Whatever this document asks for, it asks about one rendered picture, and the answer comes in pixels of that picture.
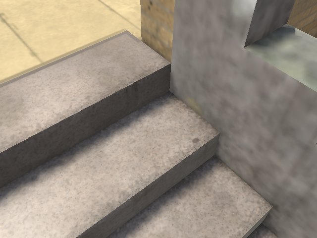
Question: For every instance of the stairs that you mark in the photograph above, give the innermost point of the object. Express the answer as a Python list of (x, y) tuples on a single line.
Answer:
[(139, 163)]

